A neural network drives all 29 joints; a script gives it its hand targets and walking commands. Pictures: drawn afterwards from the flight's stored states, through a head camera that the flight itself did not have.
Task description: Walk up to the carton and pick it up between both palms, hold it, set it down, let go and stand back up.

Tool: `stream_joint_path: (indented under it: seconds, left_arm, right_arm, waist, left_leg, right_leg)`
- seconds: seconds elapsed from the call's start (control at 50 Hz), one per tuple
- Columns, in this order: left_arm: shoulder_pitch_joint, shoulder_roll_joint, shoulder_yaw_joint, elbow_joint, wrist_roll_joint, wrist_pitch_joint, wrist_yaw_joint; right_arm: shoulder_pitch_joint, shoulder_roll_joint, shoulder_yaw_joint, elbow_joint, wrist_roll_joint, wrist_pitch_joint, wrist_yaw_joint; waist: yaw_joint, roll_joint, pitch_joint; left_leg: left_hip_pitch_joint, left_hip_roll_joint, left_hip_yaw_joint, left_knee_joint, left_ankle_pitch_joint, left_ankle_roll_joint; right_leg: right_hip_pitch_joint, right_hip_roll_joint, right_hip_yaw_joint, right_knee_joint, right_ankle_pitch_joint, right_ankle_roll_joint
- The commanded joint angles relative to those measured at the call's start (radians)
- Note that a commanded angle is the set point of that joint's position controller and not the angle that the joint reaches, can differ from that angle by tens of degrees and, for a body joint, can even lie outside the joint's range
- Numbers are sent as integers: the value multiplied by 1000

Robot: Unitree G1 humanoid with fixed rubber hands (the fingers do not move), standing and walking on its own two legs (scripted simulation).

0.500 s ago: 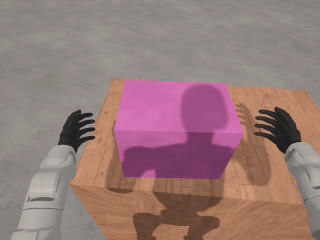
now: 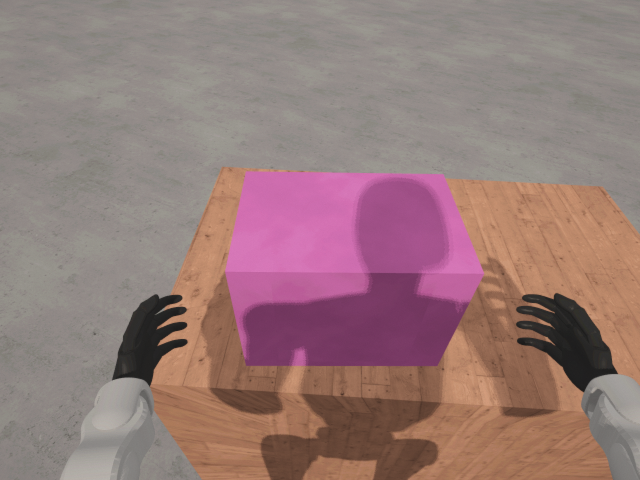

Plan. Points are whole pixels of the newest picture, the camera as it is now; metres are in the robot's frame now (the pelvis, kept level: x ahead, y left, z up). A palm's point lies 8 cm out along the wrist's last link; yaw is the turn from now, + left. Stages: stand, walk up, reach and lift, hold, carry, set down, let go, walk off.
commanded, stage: set down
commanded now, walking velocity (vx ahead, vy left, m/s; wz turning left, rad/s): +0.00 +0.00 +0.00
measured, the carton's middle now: (343, 270) +0.42 -0.03 +0.02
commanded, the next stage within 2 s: let go in 1.22 s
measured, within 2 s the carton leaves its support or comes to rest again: neither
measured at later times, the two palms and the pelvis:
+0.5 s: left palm (132, 434) +0.19 +0.22 +0.00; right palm (570, 430) +0.19 -0.28 +0.01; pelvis +0.01 +0.01 +0.00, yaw -1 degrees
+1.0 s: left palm (135, 456) +0.18 +0.23 -0.05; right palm (543, 441) +0.19 -0.26 -0.02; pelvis +0.02 +0.02 +0.00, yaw -1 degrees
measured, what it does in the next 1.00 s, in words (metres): stands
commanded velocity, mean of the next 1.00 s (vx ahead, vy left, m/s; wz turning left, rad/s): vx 0.00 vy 0.00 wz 0.00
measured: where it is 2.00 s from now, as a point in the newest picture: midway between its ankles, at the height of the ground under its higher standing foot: outside the picture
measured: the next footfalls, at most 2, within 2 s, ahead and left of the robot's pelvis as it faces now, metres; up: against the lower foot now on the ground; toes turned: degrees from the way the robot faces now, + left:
none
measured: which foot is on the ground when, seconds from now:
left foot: down 0.00-1.00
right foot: down 0.00-1.00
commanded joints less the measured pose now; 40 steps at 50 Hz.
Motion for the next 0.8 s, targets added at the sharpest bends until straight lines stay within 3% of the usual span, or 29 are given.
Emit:
stream_joint_path:
  seconds: [0.0,0.02,0.04,0.06,0.1,0.12,0.14,0.18,0.2,0.22,0.32,0.34,0.36,0.38,0.4,0.42,0.44,0.46,0.48,0.5,0.52,0.54,0.56,0.58,0.6,0.66,0.68,0.74,0.78]
  left_arm:
    - [-184,104,11,-180,-27,-103,27]
    - [-91,78,21,-159,-14,-122,27]
    - [-125,86,3,-183,-17,-137,33]
    - [32,70,5,-160,-9,-157,25]
    - [-54,92,20,-109,-6,-177,16]
    - [-67,99,-3,-144,-16,-185,22]
    - [-44,77,-8,-131,-14,-198,22]
    - [-17,71,-16,-144,-26,-213,32]
    - [31,81,-3,-49,-5,-203,16]
    - [105,87,-6,-70,-4,-211,6]
    - [57,57,-22,-127,-1,-254,29]
    - [134,58,-30,-96,11,-255,24]
    - [161,66,-19,-47,27,-248,12]
    - [144,66,-23,-122,11,-261,13]
    - [133,81,-20,-67,18,-260,9]
    - [153,55,-30,-154,12,-285,33]
    - [167,53,-29,-36,36,-272,25]
    - [140,82,-23,-82,28,-288,27]
    - [161,70,-37,-46,17,-280,18]
    - [116,65,-45,-80,12,-298,33]
    - [158,33,-53,-43,31,-287,36]
    - [195,24,-51,22,33,-266,26]
    - [144,68,-48,-37,22,-272,21]
    - [141,41,-47,-39,22,-275,29]
    - [179,36,-42,43,33,-255,16]
    - [172,62,-19,-3,43,-266,15]
    - [198,23,-33,11,49,-264,16]
    - [207,29,-31,3,72,-263,19]
    - [211,14,-47,27,72,-275,33]
  right_arm:
    - [-173,-210,-122,-175,-8,-78,5]
    - [-93,-167,-91,-187,-12,-93,7]
    - [-126,-183,-116,-192,-19,-99,10]
    - [10,-163,-75,-192,1,-116,11]
    - [-18,-147,-94,-176,-7,-131,-3]
    - [-38,-177,-126,-179,-17,-134,-1]
    - [-27,-138,-99,-198,-23,-133,0]
    - [-13,-174,-103,-187,-14,-145,11]
    - [30,-122,-69,-139,-36,-140,-1]
    - [103,-132,-79,-140,-49,-149,-7]
    - [40,-116,-89,-164,-43,-196,-1]
    - [125,-100,-96,-113,-60,-195,-2]
    - [131,-82,-62,-104,-63,-195,-10]
    - [130,-75,-81,-145,-63,-206,-20]
    - [133,-62,-73,-112,-77,-207,-25]
    - [128,-98,-82,-163,-61,-229,-9]
    - [146,-58,-54,-87,-80,-225,-14]
    - [112,-60,-68,-119,-86,-230,-12]
    - [133,-49,-83,-102,-102,-223,-24]
    - [125,-51,-92,-124,-93,-232,-19]
    - [147,-54,-65,-56,-100,-227,-18]
    - [168,-29,-47,-39,-110,-218,-21]
    - [134,-39,-84,-85,-131,-224,-30]
    - [162,-23,-72,-63,-119,-225,-31]
    - [168,-12,-54,-23,-144,-218,-40]
    - [172,-2,-55,-55,-151,-245,-47]
    - [178,-23,-61,12,-158,-242,-48]
    - [150,3,-45,-8,-164,-264,-44]
    - [188,-27,-47,41,-168,-275,-38]
  waist:
    - [4,-45,-134]
    - [29,-73,-103]
    - [8,-59,-141]
    - [29,-65,-107]
    - [21,-37,-105]
    - [-4,-39,-120]
    - [17,-76,-116]
    - [23,-49,-116]
    - [34,-86,-53]
    - [9,-81,-43]
    - [36,-37,-60]
    - [7,-62,-26]
    - [32,-47,-22]
    - [15,-47,-56]
    - [33,-48,-23]
    - [42,-53,-68]
    - [24,-53,-13]
    - [40,-67,-46]
    - [12,-62,-25]
    - [26,-30,-13]
    - [8,-13,-15]
    - [24,-44,21]
    - [-5,-51,-15]
    - [19,-17,-13]
    - [17,-54,9]
    - [27,-33,-36]
    - [6,-11,-6]
    - [40,-1,-28]
    - [21,3,-20]
  left_leg:
    - [-213,-66,37,-72,111,4]
    - [-198,-66,40,-74,128,10]
    - [-176,-66,43,-70,133,9]
    - [-151,-72,47,-61,176,7]
    - [-190,-77,50,-51,147,10]
    - [-170,-69,35,-52,147,1]
    - [-187,-67,49,-68,114,5]
    - [-183,-58,47,-69,121,2]
    - [-199,-69,61,-80,80,11]
    - [-192,-73,58,-72,96,10]
    - [-183,-60,47,-73,119,-7]
    - [-174,-62,47,-80,100,-2]
    - [-173,-67,63,-73,114,-4]
    - [-176,-64,62,-61,120,-8]
    - [-188,-67,62,-66,102,-6]
    - [-161,-59,48,-72,152,-10]
    - [-174,-65,54,-65,130,-9]
    - [-202,-67,53,-65,118,-6]
    - [-209,-65,52,-68,75,-6]
    - [-204,-54,48,-78,93,-12]
    - [-170,-56,42,-66,99,-23]
    - [-191,-55,48,-67,98,-20]
    - [-175,-53,35,-64,108,-22]
    - [-186,-52,35,-59,128,-17]
    - [-189,-54,42,-54,152,-21]
    - [-164,-52,41,-39,236,-30]
    - [-160,-49,37,-34,236,-46]
    - [-164,-40,48,-27,290,-48]
    - [-153,-33,32,-14,322,-57]
  right_leg:
    - [228,49,-23,21,33,-67]
    - [248,48,-10,15,51,-72]
    - [222,44,-4,20,55,-74]
    - [240,49,0,22,99,-74]
    - [238,42,17,24,88,-67]
    - [205,48,-6,22,73,-66]
    - [235,48,5,21,54,-73]
    - [205,49,-9,17,30,-71]
    - [209,45,5,5,13,-64]
    - [229,40,3,4,15,-55]
    - [220,47,9,14,11,-74]
    - [209,40,7,6,17,-67]
    - [239,34,14,-1,29,-66]
    - [235,35,16,-3,49,-67]
    - [228,37,15,4,8,-64]
    - [236,48,-11,11,30,-67]
    - [228,44,11,2,34,-72]
    - [259,39,7,4,42,-64]
    - [240,36,3,8,8,-58]
    - [222,36,4,11,-7,-71]
    - [208,46,-2,6,-2,-75]
    - [227,43,4,-11,8,-80]
    - [240,40,-9,2,33,-68]
    - [236,44,-1,15,37,-79]
    - [256,45,-7,9,67,-78]
    - [299,46,-8,16,133,-82]
    - [268,51,-12,22,121,-78]
    - [311,54,-17,24,164,-81]
    - [277,68,-22,44,160,-89]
